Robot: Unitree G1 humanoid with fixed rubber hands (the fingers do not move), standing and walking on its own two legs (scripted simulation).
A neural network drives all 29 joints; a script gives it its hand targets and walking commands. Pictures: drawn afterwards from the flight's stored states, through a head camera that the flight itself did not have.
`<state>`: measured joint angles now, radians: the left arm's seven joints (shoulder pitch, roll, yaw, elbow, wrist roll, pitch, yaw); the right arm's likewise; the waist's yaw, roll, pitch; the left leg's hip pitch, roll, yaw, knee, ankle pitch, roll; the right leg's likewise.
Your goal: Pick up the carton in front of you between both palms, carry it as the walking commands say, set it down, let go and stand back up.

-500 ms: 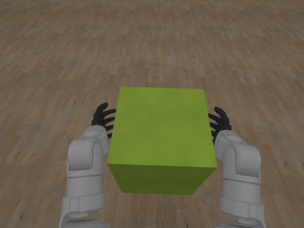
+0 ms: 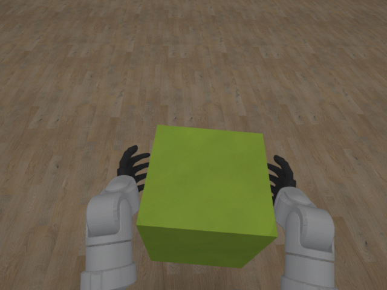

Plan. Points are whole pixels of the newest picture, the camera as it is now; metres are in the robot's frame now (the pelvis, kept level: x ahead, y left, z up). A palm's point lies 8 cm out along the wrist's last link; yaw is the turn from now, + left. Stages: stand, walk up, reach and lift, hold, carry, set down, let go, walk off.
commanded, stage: carry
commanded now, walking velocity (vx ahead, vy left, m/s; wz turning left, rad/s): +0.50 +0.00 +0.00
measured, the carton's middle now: (202, 202) +0.30 -0.01 +0.01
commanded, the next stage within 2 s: none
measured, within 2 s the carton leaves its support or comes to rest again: neither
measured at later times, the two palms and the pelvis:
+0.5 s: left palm (154, 101) +0.52 +0.12 +0.09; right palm (270, 104) +0.55 -0.18 +0.08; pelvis +0.30 -0.05 +0.00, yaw +3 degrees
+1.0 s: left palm (150, 46) +0.83 +0.16 +0.08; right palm (240, 52) +0.81 -0.14 +0.08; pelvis +0.59 +0.02 +0.00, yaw -1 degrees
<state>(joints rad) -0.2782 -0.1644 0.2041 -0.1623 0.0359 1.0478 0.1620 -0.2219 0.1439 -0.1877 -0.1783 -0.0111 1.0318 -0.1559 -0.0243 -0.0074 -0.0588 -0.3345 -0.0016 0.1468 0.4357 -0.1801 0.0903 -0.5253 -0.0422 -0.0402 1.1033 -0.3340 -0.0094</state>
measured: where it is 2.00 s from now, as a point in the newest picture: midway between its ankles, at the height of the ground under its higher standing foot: (190, 183)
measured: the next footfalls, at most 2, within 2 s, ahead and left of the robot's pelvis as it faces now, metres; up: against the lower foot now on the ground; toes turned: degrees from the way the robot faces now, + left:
right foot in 0.34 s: +0.40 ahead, -0.13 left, +0.00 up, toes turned -8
left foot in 0.84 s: +0.66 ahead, +0.11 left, +0.00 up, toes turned +14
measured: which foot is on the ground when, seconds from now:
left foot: down 0.00-0.36, up 0.38-0.82, down 0.84-1.00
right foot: up 0.00-0.32, down 0.34-0.84, up 0.86-1.00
